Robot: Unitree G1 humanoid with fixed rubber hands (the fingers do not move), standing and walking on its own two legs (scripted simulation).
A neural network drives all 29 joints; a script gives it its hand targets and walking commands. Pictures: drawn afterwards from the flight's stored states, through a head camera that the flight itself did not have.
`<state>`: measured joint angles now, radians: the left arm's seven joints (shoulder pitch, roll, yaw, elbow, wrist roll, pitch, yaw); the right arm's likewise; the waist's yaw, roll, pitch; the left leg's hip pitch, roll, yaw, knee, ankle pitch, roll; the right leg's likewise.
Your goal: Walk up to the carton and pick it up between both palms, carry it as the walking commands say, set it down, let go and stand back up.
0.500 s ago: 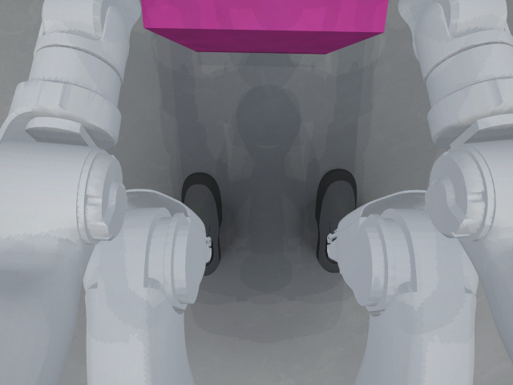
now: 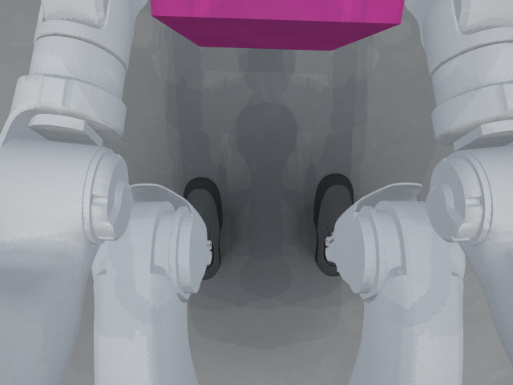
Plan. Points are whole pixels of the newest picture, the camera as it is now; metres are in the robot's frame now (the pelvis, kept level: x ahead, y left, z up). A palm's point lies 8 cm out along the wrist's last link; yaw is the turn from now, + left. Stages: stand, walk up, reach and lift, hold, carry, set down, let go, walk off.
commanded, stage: reach and lift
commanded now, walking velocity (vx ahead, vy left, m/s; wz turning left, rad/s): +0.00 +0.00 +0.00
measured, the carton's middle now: out of the picture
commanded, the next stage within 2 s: none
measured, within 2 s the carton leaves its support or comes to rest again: neither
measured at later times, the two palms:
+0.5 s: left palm out of the picture +0.58 +0.13 -0.09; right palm out of the picture +0.56 -0.17 -0.10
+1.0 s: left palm out of the picture +0.55 +0.13 -0.03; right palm out of the picture +0.54 -0.17 -0.03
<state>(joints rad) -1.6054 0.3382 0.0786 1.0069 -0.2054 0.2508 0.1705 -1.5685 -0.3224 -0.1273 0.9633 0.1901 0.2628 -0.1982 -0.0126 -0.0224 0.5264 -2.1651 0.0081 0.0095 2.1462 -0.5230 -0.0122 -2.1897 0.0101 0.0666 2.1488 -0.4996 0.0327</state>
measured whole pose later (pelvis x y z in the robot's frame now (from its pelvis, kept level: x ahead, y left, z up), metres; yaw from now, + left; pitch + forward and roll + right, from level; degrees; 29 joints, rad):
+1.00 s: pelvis -0.02 +0.00 +0.04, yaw +0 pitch +20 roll +1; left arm -1.51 0.23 0.23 0.86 -0.02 0.48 0.15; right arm -1.43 -0.26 -0.29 0.77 0.10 0.51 -0.18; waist -0.01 -0.03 0.52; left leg -1.87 0.00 0.01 2.04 -0.52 -0.01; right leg -1.89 0.01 0.06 2.04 -0.50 0.03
